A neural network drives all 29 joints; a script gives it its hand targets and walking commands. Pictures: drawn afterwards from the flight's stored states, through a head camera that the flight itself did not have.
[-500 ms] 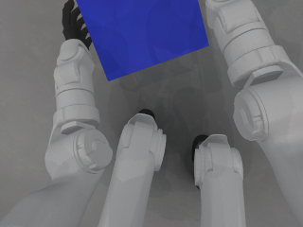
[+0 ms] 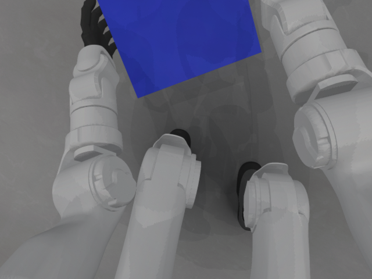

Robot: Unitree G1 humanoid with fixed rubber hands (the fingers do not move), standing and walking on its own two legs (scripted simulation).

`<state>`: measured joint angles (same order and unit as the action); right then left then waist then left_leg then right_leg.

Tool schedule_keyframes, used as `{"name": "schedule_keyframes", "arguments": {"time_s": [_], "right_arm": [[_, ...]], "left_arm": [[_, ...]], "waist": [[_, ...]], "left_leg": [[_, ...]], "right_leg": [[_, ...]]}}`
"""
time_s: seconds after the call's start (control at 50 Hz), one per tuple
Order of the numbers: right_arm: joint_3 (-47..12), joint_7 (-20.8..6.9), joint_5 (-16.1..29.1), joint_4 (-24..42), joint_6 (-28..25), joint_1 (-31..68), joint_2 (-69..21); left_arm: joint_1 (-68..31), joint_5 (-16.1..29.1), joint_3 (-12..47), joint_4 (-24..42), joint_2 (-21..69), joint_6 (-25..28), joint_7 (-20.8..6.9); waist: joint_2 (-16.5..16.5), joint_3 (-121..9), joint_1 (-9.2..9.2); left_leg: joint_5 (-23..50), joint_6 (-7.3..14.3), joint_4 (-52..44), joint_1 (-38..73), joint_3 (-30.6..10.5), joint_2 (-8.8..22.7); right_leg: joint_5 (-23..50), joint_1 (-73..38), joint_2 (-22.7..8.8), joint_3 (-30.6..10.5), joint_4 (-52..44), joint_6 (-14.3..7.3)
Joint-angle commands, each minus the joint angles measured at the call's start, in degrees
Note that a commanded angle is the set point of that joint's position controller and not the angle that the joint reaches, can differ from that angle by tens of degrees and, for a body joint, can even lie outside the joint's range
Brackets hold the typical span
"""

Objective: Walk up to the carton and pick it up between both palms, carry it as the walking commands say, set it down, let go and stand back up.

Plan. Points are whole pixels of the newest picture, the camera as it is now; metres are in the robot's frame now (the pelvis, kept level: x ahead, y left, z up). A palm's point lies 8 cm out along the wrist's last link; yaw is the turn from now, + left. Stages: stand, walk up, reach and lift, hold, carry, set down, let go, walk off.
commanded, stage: set down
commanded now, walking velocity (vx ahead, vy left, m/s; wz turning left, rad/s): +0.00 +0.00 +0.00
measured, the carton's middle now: (187, 24) +0.53 +0.15 -0.26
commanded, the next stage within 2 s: none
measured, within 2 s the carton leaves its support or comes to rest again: rests again in 1.22 s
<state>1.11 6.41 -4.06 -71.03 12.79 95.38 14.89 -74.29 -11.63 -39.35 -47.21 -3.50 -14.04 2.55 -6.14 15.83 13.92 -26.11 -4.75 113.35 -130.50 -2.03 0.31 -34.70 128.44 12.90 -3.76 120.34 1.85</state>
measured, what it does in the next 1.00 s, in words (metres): stands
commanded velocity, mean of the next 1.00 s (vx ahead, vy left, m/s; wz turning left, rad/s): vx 0.00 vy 0.00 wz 0.00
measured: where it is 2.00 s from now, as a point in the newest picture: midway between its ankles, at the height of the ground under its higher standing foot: (209, 189)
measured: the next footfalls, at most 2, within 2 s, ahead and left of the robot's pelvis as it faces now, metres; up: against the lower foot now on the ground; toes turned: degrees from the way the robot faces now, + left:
none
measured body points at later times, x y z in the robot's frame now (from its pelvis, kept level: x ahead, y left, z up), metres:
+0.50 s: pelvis +0.01 +0.00 -0.01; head +0.38 +0.03 +0.23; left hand +0.46 +0.29 -0.19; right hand +0.60 +0.02 -0.18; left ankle +0.14 +0.14 -0.37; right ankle +0.09 -0.10 -0.37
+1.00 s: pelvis +0.00 +0.00 -0.01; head +0.38 +0.03 +0.22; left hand +0.46 +0.30 -0.19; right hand +0.60 +0.03 -0.19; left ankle +0.14 +0.14 -0.37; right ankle +0.09 -0.10 -0.37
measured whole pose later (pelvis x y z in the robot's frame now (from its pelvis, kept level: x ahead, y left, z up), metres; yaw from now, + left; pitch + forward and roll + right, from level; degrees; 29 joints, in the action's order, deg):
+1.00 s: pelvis +0.00 +0.00 -0.01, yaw +1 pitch +41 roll +5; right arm -1.5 4.1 -2.0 -69.2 9.9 96.9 17.2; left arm -78.0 -8.9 -37.6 -53.4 -7.6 -8.3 -0.4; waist -4.4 21.2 15.2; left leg -26.3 -4.2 115.3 -129.7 -0.6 1.9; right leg -34.8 128.3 10.1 -2.7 122.9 0.1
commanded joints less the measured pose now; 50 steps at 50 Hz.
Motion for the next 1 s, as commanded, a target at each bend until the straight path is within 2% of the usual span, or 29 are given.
{"name": "schedule_keyframes", "arguments": {"time_s": [0.0,0.06,0.14,0.22,0.44,0.52,0.74,0.88,0.98], "right_arm": [[-6.7,-11.6,5.0,5.2,-1.9,21.1,-44.2],[-5.8,-11.5,4.0,4.3,-1.8,19.8,-43.6],[-4.2,-11.4,1.8,3.6,-1.8,17.3,-43.4],[-4.1,-11.4,0.7,4.4,-2.0,16.1,-43.9],[-7.9,-11.7,3.4,6.9,-2.8,17.2,-43.0],[-7.7,-11.5,3.9,6.4,-2.9,17.1,-41.1],[-5.7,-10.7,2.6,5.2,-3.2,16.7,-33.3],[-6.7,-9.5,3.4,6.1,-3.7,17.4,-26.1],[-6.9,-7.7,4.0,6.9,-4.3,16.8,-17.0]], "left_arm": [[-38.7,4.5,16.5,6.0,22.3,3.4,-10.4],[-38.3,4.8,16.7,5.8,23.2,3.3,-10.8],[-37.2,5.5,17.4,6.3,24.9,3.0,-11.5],[-35.7,6.2,17.9,6.3,26.1,3.1,-12.0],[-30.9,4.7,15.5,2.7,23.5,3.8,-12.1],[-30.3,4.2,14.7,1.8,22.3,3.9,-12.1],[-27.2,3.7,12.2,-0.1,18.0,4.6,-11.0],[-24.1,3.6,10.0,-2.0,12.1,5.9,-8.9],[-20.0,3.8,7.7,-3.5,4.7,7.6,-6.2]], "waist": [[-9.9,-61.7,12.14],[-9.5,-60.9,11.18],[-8.9,-60.1,8.98],[-9.1,-59.4,7.84],[-12.1,-56.3,11.18],[-11.3,-55.0,11.36],[-10.3,-51.1,9.82],[-10.6,-50.7,10.42],[-9.8,-51.5,10.78]], "left_leg": [[19.9,2.2,-5.5,35.2,7.7,-3.7],[20.2,2.1,-5.3,35.3,7.4,-3.7],[20.8,1.8,-4.8,34.9,6.9,-4.0],[21.6,1.8,-4.2,34.3,6.6,-4.1],[21.3,2.1,-3.1,30.1,7.2,-3.5],[20.6,2.0,-2.8,29.5,7.3,-3.1],[18.2,1.9,-3.0,28.7,7.1,-2.5],[18.1,2.0,-3.3,29.9,6.9,-2.0],[19.5,1.8,-3.7,32.1,6.7,-1.7]], "right_leg": [[10.4,-18.9,-1.4,3.0,-11.9,-1.3],[10.9,-18.9,-1.6,3.0,-12.0,-1.5],[12.1,-18.8,-2.0,2.9,-11.9,-1.8],[13.5,-18.5,-2.2,2.6,-11.7,-1.9],[15.8,-19.5,-2.6,1.5,-10.9,-1.1],[15.6,-19.8,-2.7,1.4,-10.8,-1.2],[12.8,-19.6,-3.7,1.4,-10.9,-1.5],[11.9,-21.1,-4.4,1.2,-10.8,-1.1],[12.1,-22.4,-5.1,1.0,-10.6,-0.7]]}}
